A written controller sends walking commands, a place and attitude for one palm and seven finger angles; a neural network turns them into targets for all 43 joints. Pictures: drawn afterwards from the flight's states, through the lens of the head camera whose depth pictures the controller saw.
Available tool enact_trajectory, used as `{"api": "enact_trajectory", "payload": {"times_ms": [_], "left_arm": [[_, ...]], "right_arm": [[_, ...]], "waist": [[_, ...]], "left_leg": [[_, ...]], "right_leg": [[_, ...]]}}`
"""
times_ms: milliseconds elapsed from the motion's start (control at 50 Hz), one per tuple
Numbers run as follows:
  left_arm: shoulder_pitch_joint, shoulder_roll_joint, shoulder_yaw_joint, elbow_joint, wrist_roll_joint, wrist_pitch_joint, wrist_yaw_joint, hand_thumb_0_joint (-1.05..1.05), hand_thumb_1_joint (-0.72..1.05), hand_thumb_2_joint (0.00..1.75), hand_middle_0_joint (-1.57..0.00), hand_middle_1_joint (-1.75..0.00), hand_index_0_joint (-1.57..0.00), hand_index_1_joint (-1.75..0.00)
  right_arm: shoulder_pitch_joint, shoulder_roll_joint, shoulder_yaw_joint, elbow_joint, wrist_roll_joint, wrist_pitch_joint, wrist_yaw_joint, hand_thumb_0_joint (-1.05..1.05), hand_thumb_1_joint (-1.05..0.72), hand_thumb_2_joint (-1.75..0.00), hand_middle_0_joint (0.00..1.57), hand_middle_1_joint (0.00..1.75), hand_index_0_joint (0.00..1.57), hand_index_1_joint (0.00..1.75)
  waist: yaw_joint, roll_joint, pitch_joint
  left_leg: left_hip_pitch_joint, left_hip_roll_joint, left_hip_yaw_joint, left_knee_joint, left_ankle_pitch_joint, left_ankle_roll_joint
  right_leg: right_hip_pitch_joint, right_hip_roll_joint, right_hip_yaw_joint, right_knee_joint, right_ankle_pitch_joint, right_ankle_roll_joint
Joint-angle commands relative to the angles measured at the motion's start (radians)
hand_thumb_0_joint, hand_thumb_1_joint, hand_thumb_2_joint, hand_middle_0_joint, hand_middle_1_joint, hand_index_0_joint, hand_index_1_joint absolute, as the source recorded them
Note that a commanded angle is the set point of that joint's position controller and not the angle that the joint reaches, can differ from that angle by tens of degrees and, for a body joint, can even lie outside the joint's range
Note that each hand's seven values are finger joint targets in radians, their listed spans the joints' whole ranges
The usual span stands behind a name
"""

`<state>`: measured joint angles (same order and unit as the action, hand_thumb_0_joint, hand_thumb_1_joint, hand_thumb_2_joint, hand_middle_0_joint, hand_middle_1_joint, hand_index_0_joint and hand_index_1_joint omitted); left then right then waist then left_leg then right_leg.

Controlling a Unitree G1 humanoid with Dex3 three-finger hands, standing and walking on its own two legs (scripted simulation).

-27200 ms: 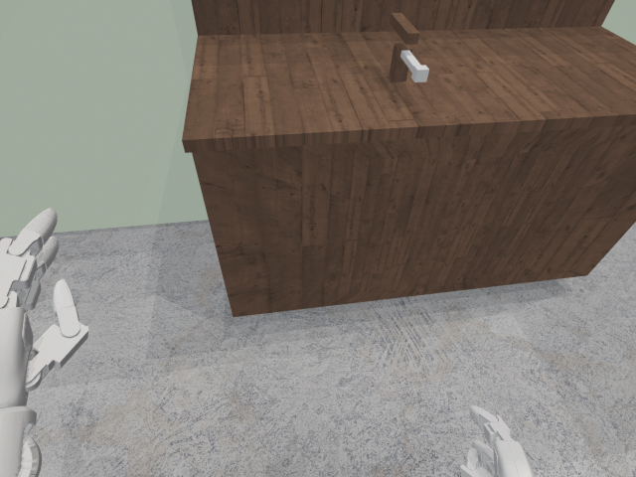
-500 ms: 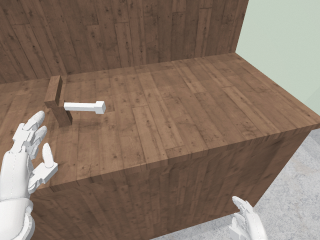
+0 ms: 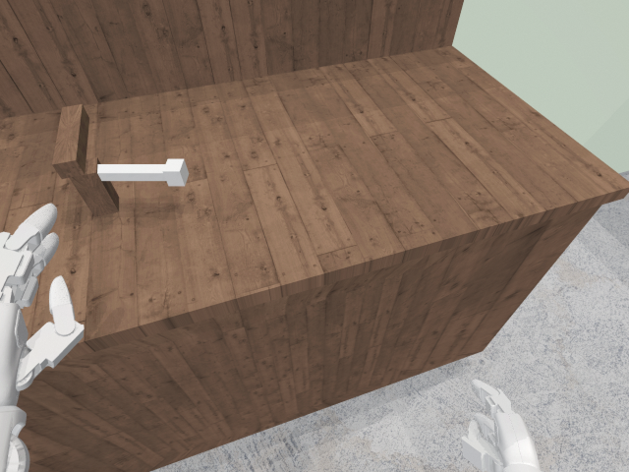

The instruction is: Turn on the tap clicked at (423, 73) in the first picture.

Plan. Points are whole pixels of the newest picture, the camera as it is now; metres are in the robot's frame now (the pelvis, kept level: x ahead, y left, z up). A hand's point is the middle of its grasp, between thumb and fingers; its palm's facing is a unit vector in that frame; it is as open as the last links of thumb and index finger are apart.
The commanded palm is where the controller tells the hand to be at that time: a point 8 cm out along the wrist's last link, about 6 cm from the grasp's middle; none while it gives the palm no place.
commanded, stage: step back with the hand held close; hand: left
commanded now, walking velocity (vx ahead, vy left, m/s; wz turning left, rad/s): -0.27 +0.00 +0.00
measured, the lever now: (176, 172) +0.48 +0.25 +0.11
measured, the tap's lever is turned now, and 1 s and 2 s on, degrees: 71 71 71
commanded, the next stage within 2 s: stop stepping back and stand still in 0.92 s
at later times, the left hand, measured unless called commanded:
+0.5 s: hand (44, 379) +0.16 +0.24 +0.16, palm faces +0.40 -0.84 -0.37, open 7.4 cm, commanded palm +0.10 +0.29 +0.18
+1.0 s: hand out of the picture +0.06 +0.21 +0.16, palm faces +0.30 -0.87 -0.39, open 7.4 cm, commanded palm +0.00 +0.27 +0.18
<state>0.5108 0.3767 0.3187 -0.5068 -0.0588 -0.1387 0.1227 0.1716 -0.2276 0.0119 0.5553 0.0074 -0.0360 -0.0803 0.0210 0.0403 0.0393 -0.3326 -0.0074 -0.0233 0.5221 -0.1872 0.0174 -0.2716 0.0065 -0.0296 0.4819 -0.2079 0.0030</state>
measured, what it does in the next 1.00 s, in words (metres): walks backwards: left foot, then right foot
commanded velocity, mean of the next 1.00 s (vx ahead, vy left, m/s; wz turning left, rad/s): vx -0.35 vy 0.00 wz -0.03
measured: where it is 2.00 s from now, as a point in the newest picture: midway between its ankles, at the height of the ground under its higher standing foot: outside the picture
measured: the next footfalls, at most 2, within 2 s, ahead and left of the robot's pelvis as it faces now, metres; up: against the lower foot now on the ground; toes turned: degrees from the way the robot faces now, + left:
left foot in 0.54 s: +0.03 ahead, +0.12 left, +0.00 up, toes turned +3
right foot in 0.84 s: -0.07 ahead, -0.13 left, +0.00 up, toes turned +1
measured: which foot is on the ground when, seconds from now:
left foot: down 0.00-0.40, up 0.42-0.52, down 0.54-0.86, up 0.88-1.00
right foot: down 0.00-0.56, up 0.58-0.82, down 0.84-1.00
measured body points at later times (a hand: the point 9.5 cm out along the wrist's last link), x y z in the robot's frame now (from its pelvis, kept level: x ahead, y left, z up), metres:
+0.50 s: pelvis -0.04 +0.01 -0.01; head -0.02 +0.02 +0.44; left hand +0.14 +0.29 +0.18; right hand +0.14 -0.22 -0.09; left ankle +0.01 +0.11 -0.73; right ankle +0.03 -0.12 -0.74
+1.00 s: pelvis -0.16 -0.01 +0.00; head -0.12 +0.01 +0.45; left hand +0.04 +0.26 +0.18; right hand +0.03 -0.23 -0.08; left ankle -0.15 +0.10 -0.68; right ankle -0.11 -0.13 -0.74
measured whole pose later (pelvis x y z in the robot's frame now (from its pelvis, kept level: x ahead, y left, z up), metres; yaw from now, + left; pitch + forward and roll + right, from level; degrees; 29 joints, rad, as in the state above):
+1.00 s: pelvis -0.16 -0.01 +0.00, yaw +0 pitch +2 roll +0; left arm 0.54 0.38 0.33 -0.61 -0.06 -0.16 0.13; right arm 0.12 -0.17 0.03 0.58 0.00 -0.04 -0.05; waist -0.01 -0.05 0.05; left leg -0.51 -0.01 0.02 0.97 -0.46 -0.04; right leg -0.34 0.00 0.03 0.49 -0.18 0.00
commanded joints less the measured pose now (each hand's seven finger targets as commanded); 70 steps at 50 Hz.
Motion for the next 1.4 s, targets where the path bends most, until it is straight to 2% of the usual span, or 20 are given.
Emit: {"api": "enact_trajectory", "payload": {"times_ms": [0,240,360,440,500,560,620,780,820,840,880,940,1020,1060,1100,1160,1260,1300,1340,1380], "left_arm": [[-0.058,0.153,0.128,-0.216,-0.003,-0.072,0.04,0.0,0.9,0.9,-0.2,-0.3,-0.2,-0.3],[-0.072,0.151,0.157,-0.262,0.031,-0.08,0.064,0.0,0.9,0.9,-0.2,-0.3,-0.2,-0.3],[-0.035,0.145,0.136,-0.245,0.013,-0.078,0.058,0.0,0.9,0.9,-0.2,-0.3,-0.2,-0.3],[-0.046,0.168,0.146,-0.29,-0.001,-0.071,0.067,0.0,0.9,0.9,-0.2,-0.3,-0.2,-0.3],[-0.034,0.184,0.175,-0.329,0.005,-0.079,0.071,0.0,0.9,0.9,-0.2,-0.3,-0.2,-0.3],[-0.043,0.184,0.191,-0.382,0.006,-0.098,0.07,0.0,0.9,0.9,-0.2,-0.3,-0.2,-0.3],[-0.068,0.145,0.163,-0.344,0.007,-0.088,0.072,0.0,0.9,0.9,-0.2,-0.3,-0.2,-0.3],[-0.072,0.15,0.14,-0.309,0.011,-0.058,0.042,0.0,0.9,0.9,-0.2,-0.3,-0.2,-0.3],[-0.076,0.181,0.156,-0.303,0.006,-0.082,0.034,0.0,0.9,0.9,-0.2,-0.3,-0.2,-0.3],[-0.05,0.161,0.126,-0.275,-0.009,-0.082,0.027,0.0,0.9,0.9,-0.2,-0.3,-0.2,-0.3],[-0.007,0.165,0.152,-0.284,-0.012,-0.078,0.029,0.0,0.9,0.9,-0.2,-0.3,-0.2,-0.3],[-0.012,0.17,0.178,-0.284,-0.008,-0.084,0.043,0.0,0.9,0.9,-0.2,-0.3,-0.2,-0.3],[0.037,0.167,0.19,-0.3,-0.001,-0.084,0.063,0.0,0.9,0.9,-0.2,-0.3,-0.2,-0.3],[0.023,0.173,0.183,-0.372,-0.008,-0.093,0.071,0.0,0.9,0.9,-0.2,-0.3,-0.2,-0.3],[0.0,0.189,0.187,-0.383,-0.002,-0.082,0.075,0.0,0.9,0.9,-0.2,-0.3,-0.2,-0.3],[-0.008,0.14,0.149,-0.305,0.003,-0.047,0.077,0.0,0.9,0.9,-0.2,-0.3,-0.2,-0.3],[-0.099,0.118,0.096,-0.225,0.026,-0.037,0.059,0.0,0.9,0.9,-0.2,-0.3,-0.2,-0.3],[-0.169,0.134,0.087,-0.194,0.029,-0.034,0.045,0.0,0.9,0.9,-0.2,-0.3,-0.2,-0.3],[-0.218,0.143,0.093,-0.174,0.015,-0.03,0.039,0.0,0.9,0.9,-0.2,-0.3,-0.2,-0.3],[-0.26,0.149,0.089,-0.183,0.009,-0.024,0.033,0.0,0.9,0.9,-0.2,-0.3,-0.2,-0.3]], "right_arm": [[-0.107,-0.105,-0.041,-0.167,0.003,-0.065,-0.014,0.0,-0.9,-0.9,0.2,0.3,0.2,0.3],[-0.092,-0.113,-0.043,-0.16,-0.005,-0.099,-0.015,0.0,-0.9,-0.9,0.2,0.3,0.2,0.3],[-0.068,-0.096,-0.046,-0.139,0.001,-0.088,0.004,0.0,-0.9,-0.9,0.2,0.3,0.2,0.3],[-0.08,-0.06,-0.038,-0.125,0.001,-0.073,0.011,0.0,-0.9,-0.9,0.2,0.3,0.2,0.3],[-0.099,-0.089,-0.044,-0.135,-0.001,-0.062,0.0,0.0,-0.9,-0.9,0.2,0.3,0.2,0.3],[-0.08,-0.084,-0.05,-0.145,-0.021,-0.092,0.001,0.0,-0.9,-0.9,0.2,0.3,0.2,0.3],[-0.033,-0.08,-0.065,-0.09,-0.016,-0.131,0.019,0.0,-0.9,-0.9,0.2,0.3,0.2,0.3],[-0.108,-0.102,-0.04,-0.122,-0.013,-0.113,0.028,0.0,-0.9,-0.9,0.2,0.3,0.2,0.3],[-0.121,-0.075,-0.03,-0.132,-0.009,-0.096,0.028,0.0,-0.9,-0.9,0.2,0.3,0.2,0.3],[-0.075,-0.067,-0.057,-0.13,0.018,-0.093,0.022,0.0,-0.9,-0.9,0.2,0.3,0.2,0.3],[-0.121,-0.04,-0.045,-0.144,0.006,-0.076,0.024,0.0,-0.9,-0.9,0.2,0.3,0.2,0.3],[-0.154,-0.01,-0.013,-0.147,-0.007,-0.047,0.014,0.0,-0.9,-0.9,0.2,0.3,0.2,0.3],[-0.066,-0.063,-0.05,-0.141,0.004,-0.044,-0.002,0.0,-0.9,-0.9,0.2,0.3,0.2,0.3],[-0.064,-0.122,-0.079,-0.181,0.016,-0.075,-0.007,0.0,-0.9,-0.9,0.2,0.3,0.2,0.3],[-0.036,-0.085,-0.067,-0.166,0.005,-0.11,-0.002,0.0,-0.9,-0.9,0.2,0.3,0.2,0.3],[-0.044,-0.098,-0.067,-0.102,0.02,-0.14,0.025,0.0,-0.9,-0.9,0.2,0.3,0.2,0.3],[-0.081,-0.115,-0.05,-0.1,0.005,-0.123,0.023,0.0,-0.9,-0.9,0.2,0.3,0.2,0.3],[-0.094,-0.103,-0.052,-0.093,-0.005,-0.107,0.018,0.0,-0.9,-0.9,0.2,0.3,0.2,0.3],[-0.056,-0.079,-0.057,-0.061,0.005,-0.107,0.021,0.0,-0.9,-0.9,0.2,0.3,0.2,0.3],[-0.061,-0.071,-0.041,-0.038,0.001,-0.097,0.025,0.0,-0.9,-0.9,0.2,0.3,0.2,0.3]], "waist": [[-0.009,-0.008,-0.136],[-0.005,0.128,-0.141],[-0.022,-0.152,-0.116],[-0.038,-0.188,-0.178],[-0.029,0.009,-0.151],[-0.023,0.27,-0.208],[-0.016,0.114,-0.246],[-0.004,0.125,-0.197],[-0.013,-0.094,-0.177],[-0.018,-0.344,-0.219],[-0.019,-0.243,-0.229],[-0.035,-0.157,-0.183],[-0.052,-0.098,-0.258],[-0.026,0.199,-0.231],[-0.053,0.28,-0.193],[-0.051,0.113,-0.094],[-0.026,0.152,-0.053],[-0.02,-0.081,-0.018],[-0.039,-0.349,-0.06],[-0.071,-0.167,-0.04]], "left_leg": [[0.02,0.09,-0.106,-0.078,-0.159,0.019],[-0.2,0.194,-0.275,-0.267,-0.384,0.074],[-0.051,0.048,-0.057,0.153,-0.283,0.0],[0.007,0.031,-0.019,0.292,-0.164,-0.026],[0.013,0.13,-0.11,-0.038,0.054,0.019],[-0.012,0.309,-0.296,-0.219,0.218,0.101],[0.247,0.31,-0.208,-0.096,0.601,0.125],[0.069,0.224,-0.144,-0.114,0.05,0.041],[-0.004,0.115,-0.011,0.137,-0.152,-0.019],[0.003,0.001,0.065,0.403,-0.243,-0.069],[-0.13,-0.003,-0.022,0.684,-0.323,-0.071],[-0.125,0.043,-0.004,0.443,-0.313,-0.062],[0.101,0.046,0.057,-0.103,-0.056,-0.028],[0.217,0.284,-0.168,-0.184,0.248,0.07],[0.173,0.337,-0.299,-0.231,0.158,0.13],[0.065,0.259,-0.191,-0.223,-0.101,0.113],[-0.152,0.164,-0.109,-0.21,-0.547,0.043],[-0.204,0.056,0.015,0.15,-0.454,0.018],[-0.132,0.001,0.026,0.645,-0.261,-0.01],[-0.055,0.057,-0.006,0.613,-0.222,-0.004]], "right_leg": [[-0.029,-0.095,0.083,-0.091,-0.021,-0.028],[0.103,0.01,0.047,0.139,-0.069,0.006],[-0.159,-0.2,0.245,-0.157,-0.173,-0.09],[-0.116,-0.322,0.232,-0.105,0.276,-0.146],[-0.108,-0.162,0.119,0.058,0.206,-0.046],[-0.12,0.004,0.063,0.428,-0.261,0.013],[-0.267,0.007,0.103,0.484,-0.281,0.022],[0.044,0.016,0.034,-0.093,0.034,0.015],[0.021,-0.143,0.14,-0.191,0.312,-0.048],[-0.062,-0.306,0.275,-0.211,0.312,-0.141],[-0.043,-0.35,0.276,-0.13,0.563,-0.209],[0.025,-0.293,0.208,-0.061,0.638,-0.147],[0.05,-0.235,0.173,0.039,0.409,-0.077],[-0.127,-0.05,0.047,0.211,-0.056,0.009],[-0.242,0.002,0.08,0.489,-0.306,0.017],[-0.189,-0.017,0.065,0.413,-0.196,0.019],[0.165,0.042,-0.053,-0.021,-0.152,-0.015],[0.103,-0.088,0.138,-0.163,-0.233,-0.108],[-0.123,-0.323,0.515,-0.361,-0.549,-0.221],[-0.251,-0.301,0.376,-0.3,-0.497,-0.199]]}}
